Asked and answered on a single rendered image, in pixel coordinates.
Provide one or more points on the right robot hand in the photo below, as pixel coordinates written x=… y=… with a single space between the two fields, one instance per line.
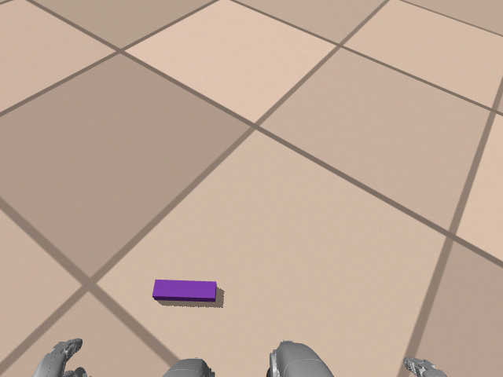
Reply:
x=422 y=368

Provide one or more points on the carton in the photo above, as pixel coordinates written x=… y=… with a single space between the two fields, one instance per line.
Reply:
x=184 y=290

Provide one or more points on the left robot hand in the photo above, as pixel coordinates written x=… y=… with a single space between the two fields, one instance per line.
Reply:
x=53 y=364

